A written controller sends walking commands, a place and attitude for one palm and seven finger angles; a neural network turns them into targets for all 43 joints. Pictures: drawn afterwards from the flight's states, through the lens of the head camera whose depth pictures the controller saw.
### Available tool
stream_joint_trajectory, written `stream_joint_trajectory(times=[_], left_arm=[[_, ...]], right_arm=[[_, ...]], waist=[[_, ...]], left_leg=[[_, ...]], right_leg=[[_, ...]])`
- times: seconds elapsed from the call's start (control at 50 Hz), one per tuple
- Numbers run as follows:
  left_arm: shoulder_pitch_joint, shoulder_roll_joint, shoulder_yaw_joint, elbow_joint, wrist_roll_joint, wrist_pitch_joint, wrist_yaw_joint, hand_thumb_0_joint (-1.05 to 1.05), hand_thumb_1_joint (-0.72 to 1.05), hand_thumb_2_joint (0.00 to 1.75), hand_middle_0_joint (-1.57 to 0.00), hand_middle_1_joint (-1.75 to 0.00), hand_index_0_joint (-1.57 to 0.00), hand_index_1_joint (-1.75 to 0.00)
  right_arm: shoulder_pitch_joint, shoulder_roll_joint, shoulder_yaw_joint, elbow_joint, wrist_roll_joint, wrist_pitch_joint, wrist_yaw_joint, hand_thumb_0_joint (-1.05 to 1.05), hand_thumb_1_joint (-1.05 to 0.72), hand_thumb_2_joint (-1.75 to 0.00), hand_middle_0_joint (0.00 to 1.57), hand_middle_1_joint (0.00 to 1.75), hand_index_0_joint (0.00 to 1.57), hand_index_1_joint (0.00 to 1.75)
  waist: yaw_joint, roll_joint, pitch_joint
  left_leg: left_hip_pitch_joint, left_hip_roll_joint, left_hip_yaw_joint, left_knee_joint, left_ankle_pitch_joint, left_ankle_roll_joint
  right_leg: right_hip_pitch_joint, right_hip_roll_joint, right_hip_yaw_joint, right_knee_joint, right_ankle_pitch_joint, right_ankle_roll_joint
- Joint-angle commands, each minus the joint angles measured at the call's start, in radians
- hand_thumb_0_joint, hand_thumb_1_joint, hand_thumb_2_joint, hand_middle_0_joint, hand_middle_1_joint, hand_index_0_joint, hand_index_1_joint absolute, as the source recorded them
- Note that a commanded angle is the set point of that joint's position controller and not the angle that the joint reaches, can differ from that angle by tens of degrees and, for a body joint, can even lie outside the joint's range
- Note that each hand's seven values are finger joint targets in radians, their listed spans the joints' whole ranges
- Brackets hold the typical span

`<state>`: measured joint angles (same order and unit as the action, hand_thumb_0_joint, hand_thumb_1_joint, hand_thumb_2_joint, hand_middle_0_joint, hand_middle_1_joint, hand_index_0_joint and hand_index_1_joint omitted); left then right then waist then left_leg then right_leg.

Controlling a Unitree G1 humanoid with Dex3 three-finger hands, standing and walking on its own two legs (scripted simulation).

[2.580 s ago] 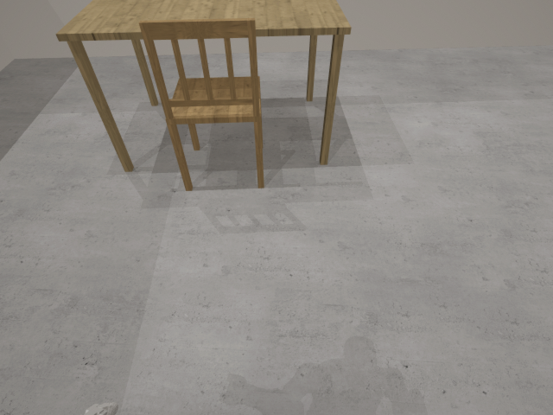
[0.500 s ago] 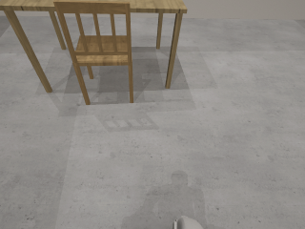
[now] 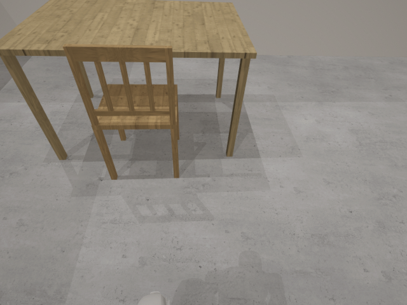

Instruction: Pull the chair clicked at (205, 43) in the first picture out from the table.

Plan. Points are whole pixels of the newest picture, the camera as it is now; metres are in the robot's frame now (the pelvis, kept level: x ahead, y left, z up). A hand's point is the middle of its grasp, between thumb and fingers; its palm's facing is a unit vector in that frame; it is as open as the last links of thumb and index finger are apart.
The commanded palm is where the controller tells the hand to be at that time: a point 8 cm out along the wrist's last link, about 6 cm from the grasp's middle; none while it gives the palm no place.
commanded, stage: walk to a spot facing it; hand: left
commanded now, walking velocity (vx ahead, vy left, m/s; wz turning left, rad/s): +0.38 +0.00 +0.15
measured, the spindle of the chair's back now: (127, 87) +0.98 +0.39 -0.12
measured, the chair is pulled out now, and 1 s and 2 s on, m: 0.00 0.00 0.00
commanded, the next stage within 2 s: take the last steps up to it in 0.30 s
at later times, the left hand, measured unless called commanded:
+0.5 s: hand (117, 263) +0.25 +0.23 -0.17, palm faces +0.03 -0.99 -0.16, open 7.3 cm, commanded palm none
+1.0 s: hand (135, 224) +0.36 +0.21 -0.17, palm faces +0.15 -0.97 -0.18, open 7.3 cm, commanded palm none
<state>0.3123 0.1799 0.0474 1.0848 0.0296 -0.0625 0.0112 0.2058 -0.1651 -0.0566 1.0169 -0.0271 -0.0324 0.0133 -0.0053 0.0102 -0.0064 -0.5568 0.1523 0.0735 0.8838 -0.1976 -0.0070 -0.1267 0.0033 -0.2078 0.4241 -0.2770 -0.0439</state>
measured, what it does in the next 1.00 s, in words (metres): walks ahead: left foot, then right foot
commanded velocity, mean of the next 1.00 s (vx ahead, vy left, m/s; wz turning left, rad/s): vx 0.29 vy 0.02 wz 0.06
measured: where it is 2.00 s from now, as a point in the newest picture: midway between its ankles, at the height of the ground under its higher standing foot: (184, 247)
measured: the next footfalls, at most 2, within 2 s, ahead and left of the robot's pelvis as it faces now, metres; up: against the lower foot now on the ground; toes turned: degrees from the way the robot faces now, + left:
left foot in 0.14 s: +0.20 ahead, +0.13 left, +0.00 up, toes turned +11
right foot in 0.64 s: +0.40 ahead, -0.10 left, +0.00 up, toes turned -10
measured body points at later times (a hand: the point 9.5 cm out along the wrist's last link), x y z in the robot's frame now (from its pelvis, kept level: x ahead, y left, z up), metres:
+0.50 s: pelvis +0.21 +0.05 +0.01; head +0.22 +0.06 +0.46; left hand +0.25 +0.28 -0.15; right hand +0.16 -0.18 -0.14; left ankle +0.16 +0.12 -0.74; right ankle +0.30 -0.11 -0.68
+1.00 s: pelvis +0.37 +0.03 +0.00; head +0.37 +0.04 +0.45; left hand +0.35 +0.26 -0.16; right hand +0.43 -0.21 -0.14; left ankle +0.43 +0.16 -0.71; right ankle +0.36 -0.09 -0.74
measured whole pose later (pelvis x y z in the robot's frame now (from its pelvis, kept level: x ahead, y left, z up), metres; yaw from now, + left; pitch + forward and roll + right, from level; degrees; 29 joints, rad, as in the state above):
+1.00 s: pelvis +0.37 +0.03 +0.00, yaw +5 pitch -1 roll -2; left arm 0.32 0.16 0.05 1.08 0.04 -0.05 0.01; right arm 0.26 -0.18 -0.07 1.05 -0.03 -0.01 0.02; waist 0.01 0.01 0.00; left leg -0.47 0.12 0.09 0.78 -0.26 0.01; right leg -0.13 -0.08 -0.26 0.40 -0.25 0.01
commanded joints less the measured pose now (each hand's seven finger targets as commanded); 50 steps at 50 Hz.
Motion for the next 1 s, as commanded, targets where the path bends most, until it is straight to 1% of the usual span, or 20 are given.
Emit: stream_joint_trajectory(times=[0.0, 0.06, 0.1, 0.12, 0.14, 0.16, 0.2, 0.26, 0.3, 0.42, 0.52, 0.56, 0.58, 0.6, 0.62, 0.64, 0.66, 0.72, 0.78, 0.98], left_arm=[[0.097, 0.119, 0.012, -0.019, -0.002, -0.019, -0.002, 0.00, 0.90, 0.90, -0.20, -0.30, -0.20, -0.30], [0.109, 0.137, 0.018, -0.013, -0.001, -0.015, -0.001, 0.00, 0.90, 0.90, -0.20, -0.30, -0.20, -0.30], [0.103, 0.118, 0.016, -0.015, -0.006, -0.011, -0.003, 0.00, 0.90, 0.90, -0.20, -0.30, -0.20, -0.30], [0.124, 0.067, 0.008, -0.037, -0.016, -0.011, -0.010, 0.00, 0.90, 0.90, -0.20, -0.30, -0.20, -0.30], [0.079, 0.059, 0.000, -0.077, -0.016, -0.017, -0.015, 0.00, 0.90, 0.90, -0.20, -0.30, -0.20, -0.30], [0.028, 0.098, 0.009, -0.077, -0.010, -0.012, -0.009, 0.00, 0.90, 0.90, -0.20, -0.30, -0.20, -0.30], [-0.013, 0.072, 0.013, -0.064, -0.011, -0.007, -0.019, 0.00, 0.90, 0.90, -0.20, -0.30, -0.20, -0.30], [0.059, 0.011, 0.009, -0.028, 0.000, 0.027, -0.022, 0.00, 0.90, 0.90, -0.20, -0.30, -0.20, -0.30], [0.074, -0.004, 0.013, -0.025, 0.002, 0.044, -0.022, 0.00, 0.90, 0.90, -0.20, -0.30, -0.20, -0.30], [-0.064, -0.001, 0.008, -0.073, -0.001, 0.056, -0.025, 0.00, 0.90, 0.90, -0.20, -0.30, -0.20, -0.30], [-0.174, 0.008, 0.006, -0.110, -0.002, 0.040, -0.025, 0.00, 0.90, 0.90, -0.20, -0.30, -0.20, -0.30], [-0.134, 0.023, 0.010, -0.102, 0.001, 0.029, -0.024, 0.00, 0.90, 0.90, -0.20, -0.30, -0.20, -0.30], [-0.041, 0.045, 0.017, -0.074, 0.002, 0.022, -0.023, 0.00, 0.90, 0.90, -0.20, -0.30, -0.20, -0.30], [0.071, 0.099, 0.030, -0.041, 0.007, 0.009, -0.017, 0.00, 0.90, 0.90, -0.20, -0.30, -0.20, -0.30], [0.194, 0.197, 0.057, -0.014, 0.013, -0.004, -0.006, 0.00, 0.90, 0.90, -0.20, -0.30, -0.20, -0.30], [0.260, 0.254, 0.061, -0.001, -0.008, -0.001, -0.004, 0.00, 0.90, 0.90, -0.20, -0.30, -0.20, -0.30], [0.192, 0.227, 0.055, -0.015, -0.014, 0.007, 0.001, 0.00, 0.90, 0.90, -0.20, -0.30, -0.20, -0.30], [-0.009, 0.099, 0.021, -0.064, -0.012, 0.001, 0.008, 0.00, 0.90, 0.90, -0.20, -0.30, -0.20, -0.30], [-0.011, 0.056, 0.008, -0.060, -0.004, -0.006, 0.009, 0.00, 0.90, 0.90, -0.20, -0.30, -0.20, -0.30], [0.040, 0.136, 0.033, -0.040, 0.003, 0.002, -0.001, 0.00, 0.90, 0.90, -0.20, -0.30, -0.20, -0.30]], right_arm=[[-0.031, -0.014, 0.003, -0.047, 0.004, -0.009, 0.020, 0.00, -0.90, -0.90, 0.20, 0.30, 0.20, 0.30], [-0.028, -0.033, -0.002, -0.056, 0.003, -0.019, 0.019, 0.00, -0.90, -0.90, 0.20, 0.30, 0.20, 0.30], [0.166, -0.096, -0.018, 0.000, -0.004, -0.032, 0.007, 0.00, -0.90, -0.90, 0.20, 0.30, 0.20, 0.30], [0.307, -0.204, -0.045, 0.034, -0.019, -0.040, -0.005, 0.00, -0.90, -0.90, 0.20, 0.30, 0.20, 0.30], [0.393, -0.263, -0.055, 0.055, -0.005, -0.034, -0.015, 0.00, -0.90, -0.90, 0.20, 0.30, 0.20, 0.30], [0.342, -0.230, -0.045, 0.060, 0.002, -0.029, -0.024, 0.00, -0.90, -0.90, 0.20, 0.30, 0.20, 0.30], [0.212, -0.149, -0.022, 0.023, 0.008, -0.042, -0.034, 0.00, -0.90, -0.90, 0.20, 0.30, 0.20, 0.30], [0.152, -0.093, -0.004, 0.029, 0.008, -0.061, -0.039, 0.00, -0.90, -0.90, 0.20, 0.30, 0.20, 0.30], [0.157, -0.068, -0.005, 0.033, 0.011, -0.065, -0.042, 0.00, -0.90, -0.90, 0.20, 0.30, 0.20, 0.30], [0.213, -0.088, 0.000, 0.070, 0.010, -0.058, -0.043, 0.00, -0.90, -0.90, 0.20, 0.30, 0.20, 0.30], [0.278, -0.093, -0.003, 0.109, 0.002, -0.040, -0.040, 0.00, -0.90, -0.90, 0.20, 0.30, 0.20, 0.30], [0.273, -0.096, -0.002, 0.116, 0.002, -0.035, -0.041, 0.00, -0.90, -0.90, 0.20, 0.30, 0.20, 0.30], [0.260, -0.097, 0.000, 0.115, 0.006, -0.034, -0.040, 0.00, -0.90, -0.90, 0.20, 0.30, 0.20, 0.30], [0.260, -0.078, 0.002, 0.113, 0.015, -0.038, -0.033, 0.00, -0.90, -0.90, 0.20, 0.30, 0.20, 0.30], [0.285, -0.024, 0.010, 0.091, 0.023, -0.041, -0.024, 0.00, -0.90, -0.90, 0.20, 0.30, 0.20, 0.30], [0.263, -0.037, 0.011, 0.063, 0.024, -0.031, -0.025, 0.00, -0.90, -0.90, 0.20, 0.30, 0.20, 0.30], [0.226, -0.040, 0.001, 0.062, 0.019, -0.023, -0.027, 0.00, -0.90, -0.90, 0.20, 0.30, 0.20, 0.30], [0.187, -0.011, -0.003, 0.075, 0.009, -0.001, -0.016, 0.00, -0.90, -0.90, 0.20, 0.30, 0.20, 0.30], [0.237, 0.022, -0.001, 0.092, 0.002, 0.024, -0.011, 0.00, -0.90, -0.90, 0.20, 0.30, 0.20, 0.30], [0.074, -0.010, -0.006, -0.014, 0.002, 0.000, 0.018, 0.00, -0.90, -0.90, 0.20, 0.30, 0.20, 0.30]], waist=[[0.031, -0.081, 0.140], [0.015, -0.065, 0.130], [-0.073, 0.047, 0.032], [-0.116, 0.275, -0.062], [-0.130, 0.354, -0.104], [-0.118, 0.214, -0.078], [-0.067, 0.060, 0.013], [0.005, 0.054, 0.038], [0.020, 0.061, 0.042], [0.005, 0.089, 0.110], [-0.037, 0.118, 0.135], [-0.009, 0.101, 0.109], [0.041, 0.073, 0.058], [0.089, -0.024, -0.008], [0.128, -0.259, -0.118], [0.124, -0.291, -0.160], [0.108, -0.178, -0.068], [0.025, -0.130, 0.080], [-0.017, -0.135, 0.104], [0.016, -0.138, 0.102]], left_leg=[[0.055, -0.016, 0.035, -0.154, 0.011, 0.004], [0.144, -0.048, 0.071, -0.252, -0.036, 0.024], [0.475, -0.071, 0.051, -0.366, -0.028, 0.052], [0.685, 0.147, -0.272, -0.481, -0.073, 0.139], [0.769, 0.312, -0.524, -0.607, 0.018, 0.227], [0.713, 0.299, -0.484, -0.622, 0.000, 0.230], [0.558, 0.259, -0.346, -0.632, 0.103, 0.204], [0.429, 0.169, -0.118, -0.659, 0.201, 0.151], [0.419, 0.144, -0.055, -0.682, 0.230, 0.151], [0.468, 0.127, 0.032, -0.672, 0.409, 0.159], [0.487, 0.139, 0.003, -0.614, 0.350, 0.161], [0.475, 0.127, -0.001, -0.531, 0.367, 0.148], [0.448, 0.098, 0.019, -0.419, 0.374, 0.125], [0.328, 0.051, 0.042, -0.249, 0.297, 0.094], [0.110, -0.066, 0.116, 0.043, -0.077, 0.047], [0.014, -0.128, 0.030, 0.287, -0.398, 0.038], [-0.036, -0.090, -0.054, 0.389, -0.352, 0.049], [0.004, -0.005, -0.080, 0.374, -0.131, 0.037], [0.049, -0.014, -0.046, 0.264, -0.062, 0.011], [0.192, -0.061, 0.059, -0.235, -0.068, 0.020]], right_leg=[[-0.084, -0.290, 0.194, -0.230, 0.055, -0.100], [-0.028, -0.298, 0.173, -0.151, 0.164, -0.092], [-0.135, -0.219, 0.078, 0.155, 0.283, -0.048], [-0.332, -0.098, -0.001, 0.475, 0.086, 0.015], [-0.507, -0.016, 0.055, 0.746, -0.292, 0.035], [-0.538, -0.068, 0.150, 0.848, -0.263, 0.022], [-0.557, -0.133, 0.183, 0.876, -0.121, 0.030], [-0.458, -0.147, 0.185, 0.797, -0.015, 0.054], [-0.458, -0.145, 0.179, 0.750, 0.042, 0.063], [-0.470, -0.138, 0.132, 0.455, 0.112, 0.071], [-0.368, -0.098, 0.078, 0.241, 0.066, 0.047], [-0.248, -0.066, 0.051, 0.165, 0.065, 0.033], [-0.109, -0.050, 0.042, 0.101, 0.108, 0.027], [0.099, -0.098, 0.110, 0.069, 0.143, 0.007], [0.312, -0.364, 0.422, -0.005, 0.180, -0.068], [0.318, -0.496, 0.623, -0.139, 0.205, -0.145], [0.225, -0.485, 0.571, -0.171, 0.093, -0.157], [-0.099, -0.386, 0.344, -0.241, -0.054, -0.071], [-0.179, -0.325, 0.185, -0.268, -0.016, -0.044], [-0.124, -0.329, 0.119, -0.216, -0.123, -0.080]])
